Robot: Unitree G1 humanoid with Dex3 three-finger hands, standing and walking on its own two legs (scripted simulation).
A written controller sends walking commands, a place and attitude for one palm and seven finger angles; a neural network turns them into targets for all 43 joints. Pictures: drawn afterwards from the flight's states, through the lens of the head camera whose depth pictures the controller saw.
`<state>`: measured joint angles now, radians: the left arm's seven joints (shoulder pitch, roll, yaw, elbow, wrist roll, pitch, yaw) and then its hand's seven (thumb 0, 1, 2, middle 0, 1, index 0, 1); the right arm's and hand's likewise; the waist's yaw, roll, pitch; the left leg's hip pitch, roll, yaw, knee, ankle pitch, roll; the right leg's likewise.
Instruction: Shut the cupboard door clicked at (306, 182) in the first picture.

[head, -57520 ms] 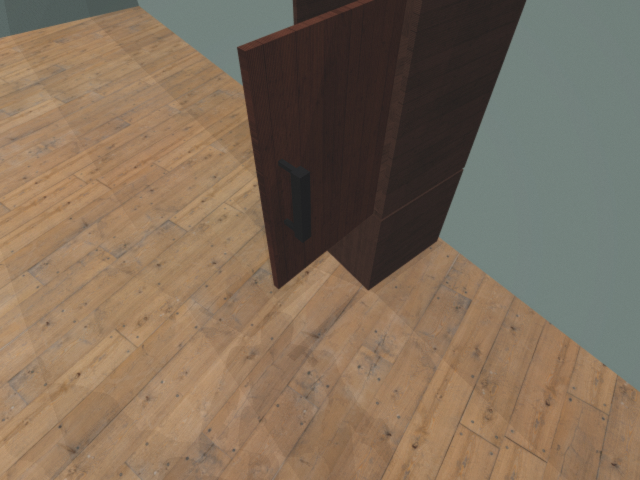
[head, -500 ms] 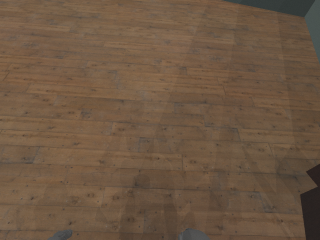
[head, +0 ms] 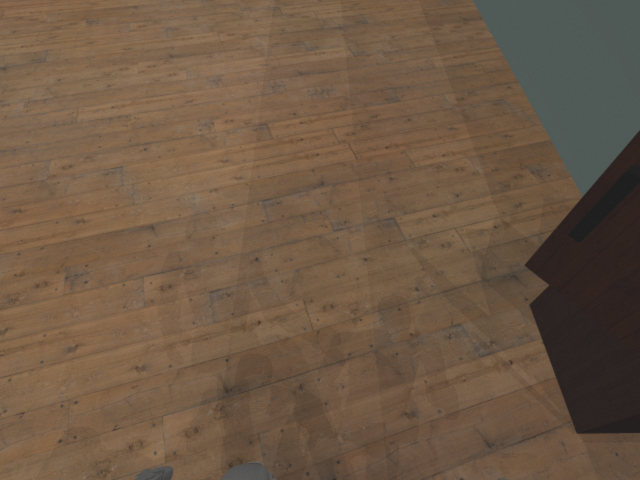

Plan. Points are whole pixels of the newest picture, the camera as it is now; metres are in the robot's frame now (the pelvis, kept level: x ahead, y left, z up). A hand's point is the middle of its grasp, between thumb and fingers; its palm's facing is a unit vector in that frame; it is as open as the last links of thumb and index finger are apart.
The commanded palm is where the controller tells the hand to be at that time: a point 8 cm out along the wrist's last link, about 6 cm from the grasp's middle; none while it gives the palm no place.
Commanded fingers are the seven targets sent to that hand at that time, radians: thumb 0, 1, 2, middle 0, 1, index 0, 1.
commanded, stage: turn to face it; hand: left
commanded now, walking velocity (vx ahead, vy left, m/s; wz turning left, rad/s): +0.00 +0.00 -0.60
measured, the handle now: (610, 201) +0.59 -0.50 -0.04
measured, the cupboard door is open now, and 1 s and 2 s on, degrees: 37 37 37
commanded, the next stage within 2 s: take the last steps up to it in 1.30 s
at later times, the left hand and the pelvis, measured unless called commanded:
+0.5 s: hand (220, 444) +0.18 +0.15 -0.15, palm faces -0.29 -0.91 -0.28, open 7.3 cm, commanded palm none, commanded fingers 0.00 0.90 0.90 -0.20 -0.30 -0.20 -0.30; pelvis +0.01 -0.02 -0.01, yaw -18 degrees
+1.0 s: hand (255, 391) +0.26 +0.11 -0.16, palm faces -0.54 -0.82 -0.21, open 7.3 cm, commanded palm none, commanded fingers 0.00 0.90 0.90 -0.20 -0.30 -0.20 -0.30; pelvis +0.05 -0.01 +0.01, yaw -35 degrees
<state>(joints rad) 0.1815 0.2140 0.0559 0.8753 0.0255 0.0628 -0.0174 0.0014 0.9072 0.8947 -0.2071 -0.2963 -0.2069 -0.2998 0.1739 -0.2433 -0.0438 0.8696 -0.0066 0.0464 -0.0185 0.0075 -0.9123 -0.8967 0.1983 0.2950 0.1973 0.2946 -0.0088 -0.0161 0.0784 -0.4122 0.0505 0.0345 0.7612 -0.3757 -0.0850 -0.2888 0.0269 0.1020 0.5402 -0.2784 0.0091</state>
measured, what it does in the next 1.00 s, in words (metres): steps on the spot, turning right: left foot, then right foot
